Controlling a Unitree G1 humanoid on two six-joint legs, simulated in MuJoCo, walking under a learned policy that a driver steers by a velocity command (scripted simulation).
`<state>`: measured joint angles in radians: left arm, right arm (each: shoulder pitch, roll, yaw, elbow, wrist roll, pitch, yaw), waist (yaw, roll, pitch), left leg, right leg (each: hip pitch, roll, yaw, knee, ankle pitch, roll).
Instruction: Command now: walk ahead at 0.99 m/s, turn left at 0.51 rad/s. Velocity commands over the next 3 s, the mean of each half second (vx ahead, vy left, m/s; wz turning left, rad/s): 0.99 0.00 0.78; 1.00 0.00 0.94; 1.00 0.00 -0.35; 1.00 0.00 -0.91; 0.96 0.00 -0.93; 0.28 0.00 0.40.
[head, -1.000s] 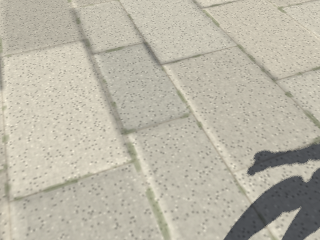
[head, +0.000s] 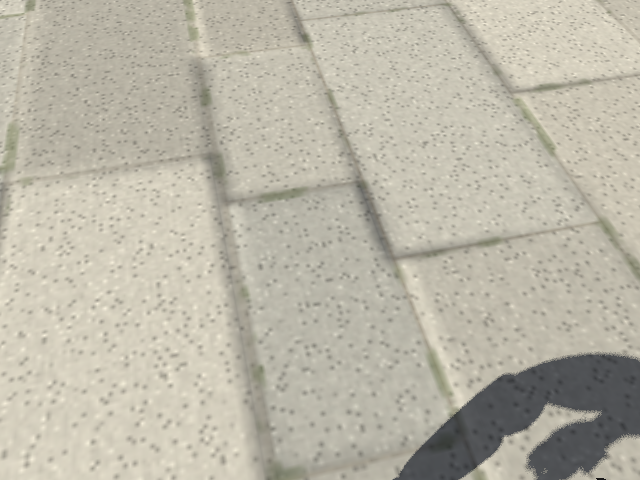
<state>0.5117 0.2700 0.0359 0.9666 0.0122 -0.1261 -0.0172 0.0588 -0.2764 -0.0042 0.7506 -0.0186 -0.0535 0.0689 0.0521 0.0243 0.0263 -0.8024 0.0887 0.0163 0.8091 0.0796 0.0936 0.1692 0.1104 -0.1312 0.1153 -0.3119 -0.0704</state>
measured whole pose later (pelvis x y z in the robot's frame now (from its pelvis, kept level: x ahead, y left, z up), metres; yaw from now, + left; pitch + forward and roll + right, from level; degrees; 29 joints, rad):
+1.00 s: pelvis +0.91 +0.26 -0.03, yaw +51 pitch +1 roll -2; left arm 0.53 0.26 0.03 0.92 0.03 -0.08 0.02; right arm -0.07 -0.30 0.00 0.61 -0.04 -0.02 0.08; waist 0.06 0.04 0.05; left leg -0.60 -0.05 0.14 0.68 -0.10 0.21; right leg 0.24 -0.04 -0.31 0.46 -0.40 0.06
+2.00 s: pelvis +1.60 +0.87 +0.00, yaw +10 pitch +2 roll +1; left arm 0.29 0.39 0.08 0.77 0.02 -0.03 -0.03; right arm 0.19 -0.30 -0.02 0.69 -0.05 -0.07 -0.02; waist 0.03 -0.05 0.02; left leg -0.34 0.04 0.04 0.54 -0.23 -0.04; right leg -0.40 0.06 0.05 1.29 -0.33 -0.11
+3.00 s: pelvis +2.34 +0.86 +0.00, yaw -3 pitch +2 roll -2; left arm 0.03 0.27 0.03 0.63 0.02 -0.02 0.04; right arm 0.23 -0.30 -0.06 0.62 0.02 0.01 -0.02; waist -0.04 0.01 0.08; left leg -0.41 -0.20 -0.20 0.44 -0.03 0.10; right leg -0.66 0.04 0.23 0.99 -0.31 0.07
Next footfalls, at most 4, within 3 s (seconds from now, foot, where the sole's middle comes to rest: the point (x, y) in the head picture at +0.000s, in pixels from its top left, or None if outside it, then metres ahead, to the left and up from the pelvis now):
0.14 left None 0.35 0.05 -0.77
0.56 right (345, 333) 0.82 0.01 -0.77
1.02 left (184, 261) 1.01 0.43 -0.77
1.46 right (129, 159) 1.38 0.67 -0.77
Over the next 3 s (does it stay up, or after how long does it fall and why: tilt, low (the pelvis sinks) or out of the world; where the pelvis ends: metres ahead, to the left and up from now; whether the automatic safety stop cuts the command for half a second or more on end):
stays up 2.34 0.86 0.00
